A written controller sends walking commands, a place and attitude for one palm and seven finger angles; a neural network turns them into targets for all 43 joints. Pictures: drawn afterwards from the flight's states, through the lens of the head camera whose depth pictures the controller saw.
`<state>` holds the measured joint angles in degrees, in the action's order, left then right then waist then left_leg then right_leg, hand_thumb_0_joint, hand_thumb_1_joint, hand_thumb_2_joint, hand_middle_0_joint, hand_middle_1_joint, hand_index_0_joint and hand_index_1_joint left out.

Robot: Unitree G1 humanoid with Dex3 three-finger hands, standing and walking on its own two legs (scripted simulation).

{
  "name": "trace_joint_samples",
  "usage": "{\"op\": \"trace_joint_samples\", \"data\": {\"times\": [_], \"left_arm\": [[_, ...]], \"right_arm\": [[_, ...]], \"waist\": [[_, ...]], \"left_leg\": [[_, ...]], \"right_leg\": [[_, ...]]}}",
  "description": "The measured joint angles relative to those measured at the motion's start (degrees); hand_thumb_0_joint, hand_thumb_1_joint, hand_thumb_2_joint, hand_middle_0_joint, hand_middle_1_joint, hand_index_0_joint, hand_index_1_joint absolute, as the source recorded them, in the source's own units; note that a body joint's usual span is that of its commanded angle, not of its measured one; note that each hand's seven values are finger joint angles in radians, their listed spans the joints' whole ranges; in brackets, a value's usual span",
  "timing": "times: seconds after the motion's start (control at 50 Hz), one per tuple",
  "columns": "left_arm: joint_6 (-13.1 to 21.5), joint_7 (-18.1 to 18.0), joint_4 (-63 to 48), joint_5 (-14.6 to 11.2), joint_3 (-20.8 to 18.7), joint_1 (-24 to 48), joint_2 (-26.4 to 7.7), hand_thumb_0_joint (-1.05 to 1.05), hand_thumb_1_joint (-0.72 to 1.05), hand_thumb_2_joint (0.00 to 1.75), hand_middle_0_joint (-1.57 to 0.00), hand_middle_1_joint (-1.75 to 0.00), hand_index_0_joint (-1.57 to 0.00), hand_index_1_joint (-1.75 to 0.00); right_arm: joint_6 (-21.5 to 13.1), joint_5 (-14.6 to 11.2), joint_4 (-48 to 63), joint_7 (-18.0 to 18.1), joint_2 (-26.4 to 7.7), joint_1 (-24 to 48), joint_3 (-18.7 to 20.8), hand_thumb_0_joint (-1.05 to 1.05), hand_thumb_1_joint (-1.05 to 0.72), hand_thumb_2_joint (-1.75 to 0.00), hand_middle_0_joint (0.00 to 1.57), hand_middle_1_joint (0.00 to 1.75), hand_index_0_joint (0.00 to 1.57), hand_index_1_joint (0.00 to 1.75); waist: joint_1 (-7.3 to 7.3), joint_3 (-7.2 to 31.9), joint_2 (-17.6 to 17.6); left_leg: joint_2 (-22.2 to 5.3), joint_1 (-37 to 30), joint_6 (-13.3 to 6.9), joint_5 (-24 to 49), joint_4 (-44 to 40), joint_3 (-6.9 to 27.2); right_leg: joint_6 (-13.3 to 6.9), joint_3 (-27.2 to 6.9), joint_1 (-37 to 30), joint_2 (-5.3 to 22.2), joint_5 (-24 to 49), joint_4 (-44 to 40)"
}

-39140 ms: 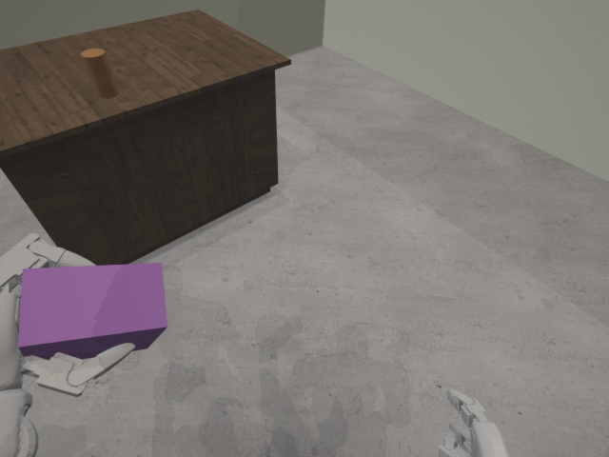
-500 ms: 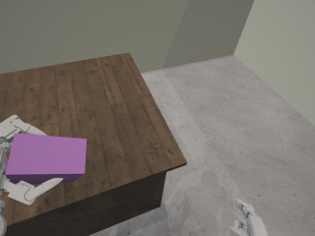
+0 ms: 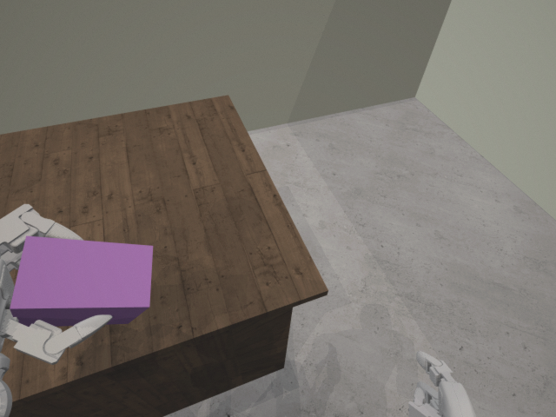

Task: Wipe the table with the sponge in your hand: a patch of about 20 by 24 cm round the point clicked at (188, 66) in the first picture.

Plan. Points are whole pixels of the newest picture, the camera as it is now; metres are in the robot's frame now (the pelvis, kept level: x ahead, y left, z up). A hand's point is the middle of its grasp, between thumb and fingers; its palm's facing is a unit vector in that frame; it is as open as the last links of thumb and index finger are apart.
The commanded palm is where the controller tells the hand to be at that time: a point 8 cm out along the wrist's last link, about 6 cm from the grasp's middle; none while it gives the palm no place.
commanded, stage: shuffle to correct the standing spot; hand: left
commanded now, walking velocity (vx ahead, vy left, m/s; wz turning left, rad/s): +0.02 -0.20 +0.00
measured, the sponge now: (103, 287) +0.22 +0.21 +0.14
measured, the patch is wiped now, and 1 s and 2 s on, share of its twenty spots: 0.00 0.00 0.00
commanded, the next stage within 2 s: come to a stop and stand still in 0.12 s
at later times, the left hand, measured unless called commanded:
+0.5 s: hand (35, 251) +0.24 +0.27 +0.18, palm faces +0.39 -0.79 -0.46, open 10.2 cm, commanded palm +0.17 +0.28 +0.18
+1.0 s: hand out of the picture +0.23 +0.33 +0.16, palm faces +0.36 -0.83 -0.42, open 10.2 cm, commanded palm +0.18 +0.35 +0.18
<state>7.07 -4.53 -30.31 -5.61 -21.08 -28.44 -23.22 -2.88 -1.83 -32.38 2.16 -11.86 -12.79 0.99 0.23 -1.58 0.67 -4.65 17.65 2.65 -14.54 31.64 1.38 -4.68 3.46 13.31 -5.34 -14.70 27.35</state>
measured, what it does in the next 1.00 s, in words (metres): shifts its weight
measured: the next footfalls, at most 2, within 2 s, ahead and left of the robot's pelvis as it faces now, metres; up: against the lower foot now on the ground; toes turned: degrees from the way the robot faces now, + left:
none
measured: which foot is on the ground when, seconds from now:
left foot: down 0.00-1.00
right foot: down 0.00-1.00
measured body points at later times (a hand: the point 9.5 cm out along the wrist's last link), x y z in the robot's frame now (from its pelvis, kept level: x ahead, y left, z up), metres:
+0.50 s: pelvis +0.01 +0.00 +0.00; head +0.04 +0.00 +0.45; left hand +0.21 +0.31 +0.20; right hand +0.17 -0.24 -0.09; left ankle +0.02 +0.15 -0.73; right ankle +0.00 -0.07 -0.73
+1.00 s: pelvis +0.01 +0.07 +0.01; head +0.04 +0.10 +0.46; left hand +0.21 +0.37 +0.18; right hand +0.22 -0.13 -0.06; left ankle +0.02 +0.15 -0.73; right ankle +0.00 -0.07 -0.73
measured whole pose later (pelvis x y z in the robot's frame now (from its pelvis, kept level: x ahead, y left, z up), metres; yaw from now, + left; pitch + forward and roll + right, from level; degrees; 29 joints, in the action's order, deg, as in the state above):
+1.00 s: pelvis +0.01 +0.07 +0.01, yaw -1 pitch +0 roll -2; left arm 9.2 -5.6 -26.1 -2.0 -20.9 -25.1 -23.0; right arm -4.0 -0.4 -31.6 0.4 -10.6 -7.6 -2.2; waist -1.9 -2.4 -1.1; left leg 1.2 13.7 -3.1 -13.2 26.4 -1.9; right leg 1.7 0.4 9.3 0.6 -12.6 21.7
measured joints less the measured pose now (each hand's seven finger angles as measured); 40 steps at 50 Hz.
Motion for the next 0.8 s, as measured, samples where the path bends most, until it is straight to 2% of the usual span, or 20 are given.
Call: {"op": "trace_joint_samples", "data": {"times": [0.14, 0.26, 0.3, 0.32, 0.38, 0.44, 0.5, 0.56, 0.62, 0.68, 0.8], "left_arm": [[-0.1, -0.4, 0.4, 0.2, -0.1, 1.6, 0.2, -0.01, -0.52, 1.04, -0.71, -1.33, -0.74, -1.33], [0.0, 0.0, -0.3, 0.0, -0.1, 0.8, -0.6, -0.01, -0.52, 1.04, -0.71, -1.33, -0.74, -1.33], [1.6, 1.7, 2.1, 0.8, -0.5, 6.7, -5.7, -0.01, -0.52, 1.04, -0.71, -1.33, -0.74, -1.32], [2.7, 2.0, 3.6, 1.1, -2.0, 9.8, -7.6, -0.01, -0.53, 1.04, -0.71, -1.33, -0.74, -1.32], [4.7, 0.7, 7.4, 0.8, -7.4, 14.7, -9.9, -0.01, -0.53, 1.04, -0.71, -1.33, -0.74, -1.32], [5.9, -0.6, 8.7, -0.2, -8.4, 11.9, -7.5, -0.01, -0.52, 1.04, -0.71, -1.33, -0.74, -1.33], [6.3, -0.8, 7.7, 0.2, -4.3, 5.4, -2.7, -0.01, -0.52, 1.04, -0.71, -1.33, -0.74, -1.33], [5.5, -0.3, 6.8, 1.9, 0.7, 0.7, 1.0, -0.01, -0.52, 1.04, -0.71, -1.33, -0.74, -1.33], [4.0, -0.4, 6.1, 3.3, 2.7, 0.5, 1.5, -0.01, -0.52, 1.04, -0.71, -1.33, -0.74, -1.33], [2.6, -1.5, 4.8, 3.8, 2.0, 3.0, 0.6, -0.01, -0.52, 1.04, -0.71, -1.33, -0.74, -1.33], [2.4, -3.4, 0.6, 3.9, -0.7, 5.9, -0.2, -0.01, -0.52, 1.04, -0.71, -1.33, -0.74, -1.33]], "right_arm": [[-0.1, 0.1, -0.1, 0.0, 0.2, 0.2, 0.0, 0.01, -0.90, -0.90, 0.21, 0.30, 0.20, 0.30], [0.0, 0.0, 0.4, -0.4, 0.5, 0.7, 0.0, 0.01, -0.90, -0.90, 0.21, 0.30, 0.20, 0.30], [-1.1, -0.8, 1.1, 1.6, 0.2, -0.6, -1.0, 0.01, -0.90, -0.90, 0.21, 0.30, 0.20, 0.30], [-1.9, -0.6, 0.4, 1.4, 0.3, -0.5, -1.3, 0.01, -0.90, -0.90, 0.21, 0.30, 0.20, 0.30], [-3.3, 0.2, -1.2, -0.2, -0.1, 0.4, -2.1, 0.01, -0.90, -0.90, 0.21, 0.30, 0.20, 0.30], [-4.5, 0.1, -1.5, -2.0, -1.3, -0.2, -1.9, 0.01, -0.90, -0.90, 0.21, 0.30, 0.21, 0.30], [-5.2, 0.0, -2.4, -2.8, -2.5, -0.8, -1.3, 0.01, -0.90, -0.90, 0.21, 0.30, 0.21, 0.30], [-5.2, 0.5, -3.5, -2.4, -3.1, -0.5, -0.9, 0.01, -0.90, -0.90, 0.21, 0.30, 0.20, 0.30], [-4.7, 1.0, -4.4, -1.5, -2.6, 0.9, -1.0, 0.02, -0.90, -0.90, 0.21, 0.30, 0.20, 0.30], [-4.2, 1.3, -4.2, -1.2, -2.0, 2.7, -1.2, 0.02, -0.90, -0.90, 0.21, 0.30, 0.20, 0.30], [-3.8, 1.5, -1.8, -1.8, -0.9, 6.1, -1.6, 0.02, -0.90, -0.90, 0.21, 0.30, 0.20, 0.30]], "waist": [[-0.08, -0.4, 0.0], [0.42, -0.8, 0.3], [-0.82, -2.2, -0.1], [-1.35, -2.4, -0.4], [-1.82, -2.2, -0.5], [-1.16, -1.1, 0.2], [-1.16, -0.6, 0.5], [-1.70, -1.0, 0.1], [-2.53, -2.4, -1.3], [-3.07, -3.5, -2.4], [-2.57, -3.1, -2.2]], "left_leg": [[-0.1, -0.3, 0.4, 0.3, -0.8, 0.1], [-0.4, -0.4, 0.6, 0.0, -0.4, 0.1], [0.1, -0.5, 0.6, 0.0, 0.1, 0.9], [0.2, -0.2, 0.7, 0.1, 0.3, 1.0], [-0.2, 1.2, -0.9, -0.8, 1.6, 0.5], [0.2, 1.4, -2.1, -0.9, 1.3, -0.1], [1.0, -0.1, -1.7, -0.5, -0.7, -1.2], [1.8, -1.4, -1.2, -0.3, -1.9, -1.7], [2.4, -2.3, -1.5, -0.1, -2.4, -1.5], [2.8, -2.8, -1.9, 0.0, -2.6, -1.1], [3.7, -3.5, -3.3, 0.1, -2.9, -1.6]], "right_leg": [[0.0, 0.0, -0.3, -0.1, 0.2, -0.8], [-0.3, 0.0, -0.5, -0.4, 0.1, -0.7], [0.0, 0.9, -0.6, 0.1, -0.6, 0.6], [-0.2, 1.1, -0.1, 0.1, -1.0, 1.3], [-0.9, 0.6, 1.3, -0.3, -0.9, 1.9], [-0.2, -0.2, 1.7, 0.0, -1.0, 1.6], [0.9, -1.2, 1.0, 1.0, -1.2, 1.0], [1.7, -1.7, -0.1, 1.8, -1.3, 0.4], [2.1, -1.5, -1.1, 2.4, -1.2, -0.2], [2.5, -1.1, -2.3, 2.8, -0.7, -1.3], [3.9, -1.6, -3.8, 3.7, 0.5, -3.5]]}}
